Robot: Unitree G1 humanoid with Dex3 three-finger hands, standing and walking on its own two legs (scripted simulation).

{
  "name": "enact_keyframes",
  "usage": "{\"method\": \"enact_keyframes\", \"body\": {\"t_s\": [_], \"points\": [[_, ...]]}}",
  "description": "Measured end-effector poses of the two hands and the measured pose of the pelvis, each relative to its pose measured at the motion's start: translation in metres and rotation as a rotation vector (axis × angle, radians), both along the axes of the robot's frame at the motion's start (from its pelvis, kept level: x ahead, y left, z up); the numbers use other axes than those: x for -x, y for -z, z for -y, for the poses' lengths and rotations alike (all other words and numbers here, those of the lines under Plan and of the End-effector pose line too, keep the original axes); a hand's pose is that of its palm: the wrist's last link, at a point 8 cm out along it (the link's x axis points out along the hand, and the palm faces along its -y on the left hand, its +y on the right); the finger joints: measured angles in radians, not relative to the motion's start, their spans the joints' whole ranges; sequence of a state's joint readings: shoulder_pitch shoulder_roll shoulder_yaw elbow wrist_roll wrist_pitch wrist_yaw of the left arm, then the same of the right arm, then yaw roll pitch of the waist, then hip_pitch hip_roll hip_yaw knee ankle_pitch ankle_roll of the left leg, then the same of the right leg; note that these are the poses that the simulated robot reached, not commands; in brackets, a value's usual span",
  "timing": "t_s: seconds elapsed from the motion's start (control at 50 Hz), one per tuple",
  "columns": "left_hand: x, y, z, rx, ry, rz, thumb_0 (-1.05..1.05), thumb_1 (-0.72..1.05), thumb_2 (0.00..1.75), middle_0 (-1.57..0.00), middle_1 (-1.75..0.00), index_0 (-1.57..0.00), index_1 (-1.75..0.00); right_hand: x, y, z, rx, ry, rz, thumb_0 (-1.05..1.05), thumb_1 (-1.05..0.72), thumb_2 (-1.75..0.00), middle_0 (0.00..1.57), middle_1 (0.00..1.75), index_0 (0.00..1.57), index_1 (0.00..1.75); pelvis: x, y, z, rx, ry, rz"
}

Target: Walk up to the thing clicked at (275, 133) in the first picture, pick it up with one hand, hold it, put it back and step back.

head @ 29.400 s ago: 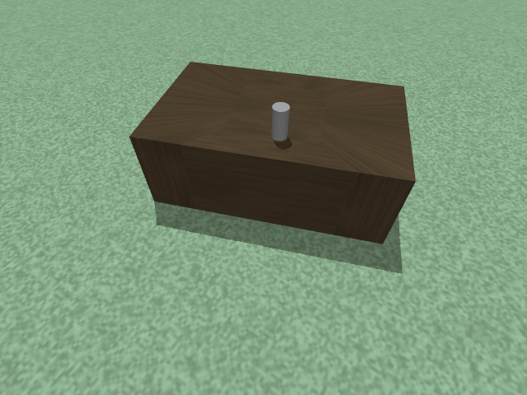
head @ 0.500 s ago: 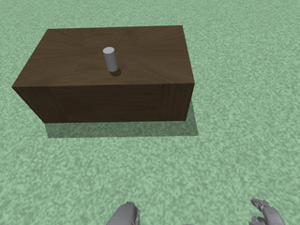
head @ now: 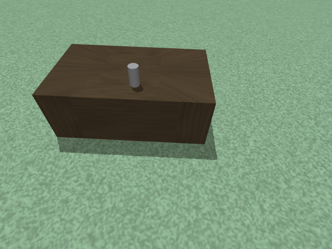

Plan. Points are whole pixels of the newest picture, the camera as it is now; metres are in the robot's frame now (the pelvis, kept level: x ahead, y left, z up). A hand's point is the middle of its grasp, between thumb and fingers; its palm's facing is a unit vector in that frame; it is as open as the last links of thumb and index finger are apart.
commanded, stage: step back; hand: left
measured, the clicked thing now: (134, 75) +1.17 +0.21 -0.27
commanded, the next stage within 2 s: stand in 0.68 s
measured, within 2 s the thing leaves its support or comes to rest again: neither
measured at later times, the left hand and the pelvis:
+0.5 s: hand out of the picture +0.11 +0.28 -0.15, palm faces +0.03 -0.94 -0.35, open 7.4 cm; pelvis +0.03 +0.02 +0.01, yaw +0 degrees
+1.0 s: hand out of the picture +0.12 +0.26 -0.14, palm faces -0.03 -0.94 -0.33, open 7.4 cm; pelvis +0.03 +0.01 +0.02, yaw +0 degrees
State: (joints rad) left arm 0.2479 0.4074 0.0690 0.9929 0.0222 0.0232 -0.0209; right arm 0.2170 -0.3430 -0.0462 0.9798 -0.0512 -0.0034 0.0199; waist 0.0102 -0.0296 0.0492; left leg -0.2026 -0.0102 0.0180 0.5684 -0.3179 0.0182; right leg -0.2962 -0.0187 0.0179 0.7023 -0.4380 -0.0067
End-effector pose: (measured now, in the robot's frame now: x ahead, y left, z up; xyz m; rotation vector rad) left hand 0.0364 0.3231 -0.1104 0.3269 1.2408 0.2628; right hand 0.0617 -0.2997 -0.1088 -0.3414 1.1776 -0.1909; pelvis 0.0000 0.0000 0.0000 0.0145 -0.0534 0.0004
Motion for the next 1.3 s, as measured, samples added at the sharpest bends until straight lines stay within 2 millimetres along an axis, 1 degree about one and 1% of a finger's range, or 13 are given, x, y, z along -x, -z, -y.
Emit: {"method": "enact_keyframes", "body": {"t_s": [0.06, 0.14, 0.2, 0.24, 0.34, 0.48, 0.6, 0.7, 0.82, 0.98, 1.16, 1.3], "points": [[0.003, 0.000, 0.012, -0.001, -0.001, -0.007, 0.01, 0.91, 0.90, -0.20, -0.30, -0.21, -0.30, -0.005, 0.005, 0.008, -0.007, 0.012, 0.008, 0.01, -0.90, -0.90, 0.21, 0.30, 0.21, 0.30, -0.001, 0.001, 0.005, 0.031, 0.003, 0.008], [0.003, -0.002, 0.022, 0.009, -0.009, 0.020, 0.01, 0.90, 0.90, -0.20, -0.30, -0.21, -0.30, -0.016, 0.006, 0.010, -0.007, -0.001, -0.003, 0.01, -0.90, -0.90, 0.20, 0.30, 0.21, 0.30, -0.004, -0.001, 0.007, 0.028, -0.006, 0.001], [0.001, -0.004, 0.023, 0.014, -0.017, 0.029, 0.01, 0.90, 0.90, -0.21, -0.30, -0.21, -0.30, -0.027, 0.004, 0.008, -0.004, -0.020, -0.002, 0.01, -0.90, -0.90, 0.20, 0.30, 0.21, 0.30, -0.006, -0.003, 0.003, 0.023, -0.015, -0.003], [-0.003, -0.003, 0.019, 0.018, -0.020, 0.029, 0.01, 0.90, 0.90, -0.21, -0.30, -0.21, -0.30, -0.033, 0.003, 0.004, 0.000, -0.031, 0.001, 0.01, -0.90, -0.90, 0.20, 0.30, 0.21, 0.30, -0.009, -0.002, -0.001, 0.021, -0.024, -0.006], [-0.023, 0.005, 0.006, 0.031, -0.019, 0.031, 0.01, 0.90, 0.90, -0.21, -0.30, -0.21, -0.30, -0.044, 0.002, -0.011, 0.008, -0.024, 0.009, 0.01, -0.90, -0.90, 0.20, 0.30, 0.21, 0.30, -0.018, 0.000, -0.013, 0.007, -0.019, -0.004], [-0.059, 0.002, 0.000, 0.036, 0.008, 0.059, 0.01, 0.91, 0.90, -0.20, -0.30, -0.21, -0.30, -0.065, -0.004, -0.030, -0.022, -0.018, 0.023, 0.01, -0.90, -0.90, 0.20, 0.30, 0.21, 0.30, -0.033, -0.006, -0.016, 0.026, -0.006, -0.012], [-0.085, -0.005, -0.002, 0.024, 0.029, 0.087, 0.01, 0.91, 0.90, -0.20, -0.30, -0.21, -0.30, -0.084, -0.007, -0.034, -0.031, -0.009, 0.056, 0.01, -0.90, -0.90, 0.20, 0.30, 0.21, 0.30, -0.038, -0.009, -0.018, 0.022, -0.002, -0.014], [-0.096, -0.009, 0.000, 0.020, 0.044, 0.098, 0.01, 0.91, 0.90, -0.20, -0.30, -0.21, -0.30, -0.091, -0.009, -0.032, -0.032, -0.001, 0.069, 0.01, -0.90, -0.90, 0.20, 0.30, 0.21, 0.30, -0.039, -0.011, -0.018, 0.019, 0.002, -0.013], [-0.096, -0.011, 0.010, 0.036, 0.058, 0.075, 0.01, 0.91, 0.90, -0.20, -0.30, -0.20, -0.30, -0.085, -0.012, -0.027, -0.035, 0.013, 0.056, 0.01, -0.90, -0.90, 0.20, 0.30, 0.21, 0.30, -0.038, -0.016, -0.016, 0.016, 0.002, -0.009], [-0.082, -0.009, 0.019, 0.053, 0.065, 0.039, 0.01, 0.91, 0.90, -0.20, -0.30, -0.21, -0.30, -0.062, -0.011, -0.019, -0.030, 0.035, 0.008, 0.01, -0.90, -0.90, 0.20, 0.30, 0.21, 0.30, -0.032, -0.019, -0.013, 0.014, 0.005, -0.006], [-0.063, -0.009, 0.022, 0.047, 0.061, 0.014, 0.01, 0.91, 0.90, -0.20, -0.30, -0.21, -0.30, -0.035, -0.008, -0.013, -0.033, 0.051, -0.031, 0.01, -0.90, -0.90, 0.20, 0.30, 0.21, 0.30, -0.024, -0.019, -0.008, 0.014, 0.005, -0.001], [-0.050, -0.010, 0.021, 0.041, 0.056, -0.002, 0.01, 0.91, 0.90, -0.20, -0.30, -0.21, -0.30, -0.021, -0.006, -0.011, -0.035, 0.055, -0.052, 0.01, -0.90, -0.90, 0.20, 0.30, 0.21, 0.30, -0.020, -0.019, -0.006, 0.015, 0.005, -0.004]]}}
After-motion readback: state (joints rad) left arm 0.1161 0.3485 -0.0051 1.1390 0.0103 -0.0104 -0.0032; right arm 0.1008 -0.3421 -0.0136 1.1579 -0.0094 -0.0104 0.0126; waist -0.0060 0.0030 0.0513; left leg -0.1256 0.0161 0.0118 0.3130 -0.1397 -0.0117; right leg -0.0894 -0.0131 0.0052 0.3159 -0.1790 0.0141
